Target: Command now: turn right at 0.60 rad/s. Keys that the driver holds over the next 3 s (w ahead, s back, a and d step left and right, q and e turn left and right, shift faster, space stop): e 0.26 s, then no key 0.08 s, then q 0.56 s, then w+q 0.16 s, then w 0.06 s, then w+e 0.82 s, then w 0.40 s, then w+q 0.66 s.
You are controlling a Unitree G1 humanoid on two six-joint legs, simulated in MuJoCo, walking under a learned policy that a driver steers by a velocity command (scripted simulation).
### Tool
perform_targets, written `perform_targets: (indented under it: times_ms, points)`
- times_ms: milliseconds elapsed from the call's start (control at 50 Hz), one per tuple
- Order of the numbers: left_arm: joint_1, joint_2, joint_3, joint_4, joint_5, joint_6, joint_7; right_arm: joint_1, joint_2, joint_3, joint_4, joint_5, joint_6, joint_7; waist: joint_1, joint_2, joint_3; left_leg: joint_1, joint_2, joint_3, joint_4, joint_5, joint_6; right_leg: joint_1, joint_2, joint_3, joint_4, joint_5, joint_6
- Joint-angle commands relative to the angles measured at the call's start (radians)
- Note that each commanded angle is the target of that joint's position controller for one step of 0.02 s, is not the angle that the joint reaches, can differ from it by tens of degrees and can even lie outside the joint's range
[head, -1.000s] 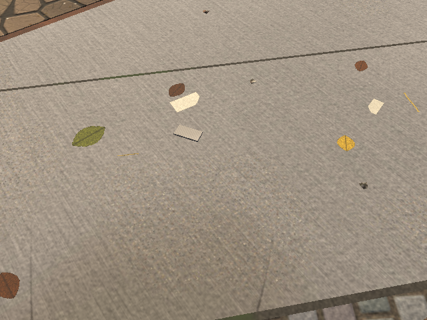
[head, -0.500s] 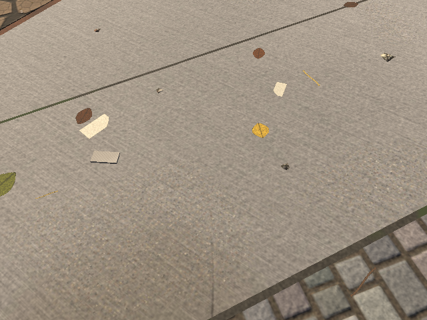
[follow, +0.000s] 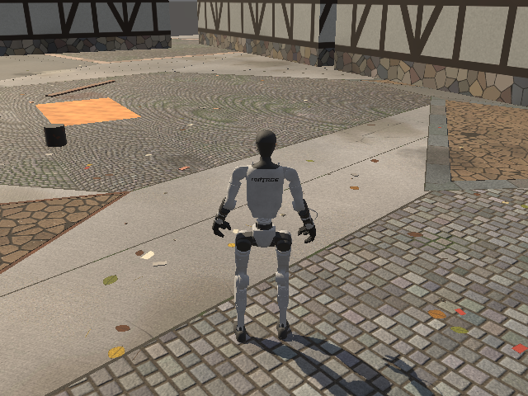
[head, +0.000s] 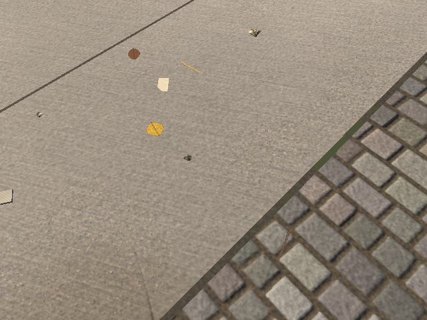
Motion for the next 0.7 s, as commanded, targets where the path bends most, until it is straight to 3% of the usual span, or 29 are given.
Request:
perform_targets:
  times_ms: [20,40,60,80,100,120,140,180,260,340,420,460,480,500,520,540,560,620,700]
  points:
    - [0.128,0.218,0.078,-0.047,0.001,-0.013,0.017,0.037,-0.096,-0.025,-0.039,-0.021,-0.019,0.006,0.034,-0.136,-0.161,-0.176,0.068,0.009,0.283,0.030,0.038,0.339,-0.121,0.220,-0.242,0.466,-0.128]
    - [0.112,0.300,0.082,-0.083,0.022,-0.029,0.021,-0.023,-0.057,-0.005,-0.102,-0.060,-0.021,0.000,0.030,-0.338,-0.162,-0.441,-0.078,-0.028,0.521,-0.401,-0.032,0.367,-0.357,0.553,-0.221,0.704,-0.338]
    - [0.135,0.247,0.071,-0.077,0.046,-0.054,0.009,-0.089,-0.112,-0.023,-0.113,-0.039,-0.022,-0.010,0.100,-0.222,-0.223,-0.444,-0.080,-0.170,0.680,-0.411,-0.030,0.310,-0.366,0.553,-0.257,0.605,-0.413]
    - [0.091,0.218,0.058,-0.065,0.043,-0.071,0.008,-0.091,-0.133,-0.031,-0.110,-0.017,-0.019,-0.012,0.066,-0.183,-0.172,-0.448,-0.058,-0.197,0.711,-0.326,-0.014,0.267,-0.301,0.456,-0.267,0.504,-0.357]
    - [0.033,0.192,0.053,-0.062,0.025,-0.075,0.014,-0.067,-0.136,-0.037,-0.090,-0.018,-0.016,-0.017,0.037,-0.139,-0.142,-0.447,-0.043,-0.205,0.680,-0.234,-0.007,0.238,-0.236,0.389,-0.266,0.400,-0.292]
    - [-0.008,0.168,0.042,-0.067,0.010,-0.072,0.020,-0.059,-0.144,-0.041,-0.081,-0.027,-0.012,-0.023,0.023,-0.134,-0.125,-0.440,-0.041,-0.208,0.651,-0.172,-0.012,0.214,-0.207,0.360,-0.264,0.389,-0.259]
    - [-0.026,0.161,0.034,-0.072,0.009,-0.069,0.026,-0.045,-0.141,-0.042,-0.076,-0.033,-0.012,-0.021,0.010,-0.143,-0.130,-0.399,-0.057,-0.199,0.662,-0.122,-0.021,0.179,-0.183,0.338,-0.264,0.429,-0.253]
    - [-0.028,0.158,0.029,-0.074,0.019,-0.065,0.034,-0.019,-0.120,-0.037,-0.069,-0.028,-0.014,-0.016,0.001,-0.138,-0.157,-0.361,-0.080,-0.194,0.636,-0.066,-0.035,0.172,-0.162,0.326,-0.264,0.437,-0.258]
    - [-0.004,0.173,0.035,-0.063,0.015,-0.061,0.041,-0.057,-0.095,-0.025,-0.084,-0.024,-0.016,-0.016,0.024,-0.147,-0.144,-0.353,-0.099,-0.211,0.437,-0.049,-0.050,0.198,-0.148,0.376,-0.253,0.342,-0.260]
    - [-0.015,0.167,0.029,-0.056,0.023,-0.053,0.036,-0.051,-0.092,-0.019,-0.082,-0.019,-0.020,-0.005,0.041,-0.163,-0.142,-0.250,-0.096,-0.203,0.309,-0.070,-0.044,0.146,-0.150,0.407,-0.232,0.284,-0.264]
    - [-0.043,0.089,-0.008,-0.029,0.033,-0.053,0.023,-0.016,-0.065,-0.004,-0.074,-0.016,-0.029,0.012,0.031,-0.152,-0.156,-0.087,-0.068,-0.179,0.138,-0.041,-0.022,0.103,-0.144,0.391,-0.196,0.316,-0.246]
    - [-0.021,0.043,-0.029,0.008,0.036,-0.064,0.016,0.010,-0.038,0.011,-0.064,-0.032,-0.038,0.023,0.001,-0.112,-0.143,0.075,-0.066,-0.181,-0.117,0.206,0.006,0.050,-0.093,0.340,-0.193,0.218,-0.177]
    - [0.022,0.040,-0.030,0.024,0.057,-0.074,0.015,0.006,-0.092,0.005,-0.075,-0.042,-0.040,0.019,0.034,-0.037,-0.147,0.130,0.011,-0.276,-0.107,0.399,0.037,0.024,-0.034,0.286,-0.141,0.107,-0.120]
    - [0.104,0.064,-0.021,0.041,0.071,-0.083,0.013,-0.033,-0.152,-0.001,-0.093,-0.040,-0.039,0.016,0.109,0.085,-0.134,0.089,0.075,-0.346,-0.075,0.482,0.106,0.028,0.045,0.205,-0.118,-0.027,-0.072]
    - [0.066,0.070,-0.019,0.039,0.070,-0.084,0.020,-0.059,-0.134,0.000,-0.087,-0.032,-0.039,0.018,0.095,0.145,-0.121,-0.031,0.079,-0.382,-0.111,0.279,0.160,0.109,0.051,0.163,-0.140,-0.008,-0.032]
    - [0.000,0.110,-0.007,0.037,0.057,-0.082,0.029,-0.063,-0.128,-0.001,-0.096,-0.025,-0.041,0.021,0.055,0.132,-0.082,-0.066,0.048,-0.382,-0.129,0.185,0.152,0.116,0.056,0.149,-0.114,0.015,-0.027]
    - [-0.031,0.108,-0.002,0.031,0.049,-0.077,0.037,-0.050,-0.132,-0.001,-0.090,-0.023,-0.044,0.019,0.043,0.133,-0.087,-0.071,0.044,-0.392,-0.130,0.173,0.140,0.123,0.058,0.135,-0.092,0.042,-0.032]
    - [-0.025,0.081,0.003,0.023,0.042,-0.066,0.047,-0.018,-0.153,-0.007,-0.099,-0.010,-0.047,0.008,0.033,0.150,-0.094,-0.053,0.046,-0.446,-0.109,0.223,0.154,0.099,0.065,0.111,-0.067,0.052,-0.036]
    - [0.004,0.058,0.015,0.031,0.032,-0.078,0.039,-0.012,-0.150,-0.014,-0.134,-0.004,-0.018,-0.010,0.024,0.106,-0.117,-0.059,0.022,-0.486,-0.051,0.249,0.169,0.094,0.062,0.086,-0.063,0.057,-0.043]
Next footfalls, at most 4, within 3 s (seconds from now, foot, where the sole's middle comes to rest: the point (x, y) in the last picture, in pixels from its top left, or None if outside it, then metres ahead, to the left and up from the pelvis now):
0.02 right None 0.04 -0.12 -0.77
0.48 left None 0.09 0.11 -0.77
1.08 left None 0.05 0.14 -0.77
1.58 right None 0.42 -0.01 -0.77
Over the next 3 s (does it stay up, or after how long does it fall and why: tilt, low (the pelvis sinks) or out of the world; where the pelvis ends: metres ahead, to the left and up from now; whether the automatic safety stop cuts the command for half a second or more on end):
stays up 1.00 0.00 -0.01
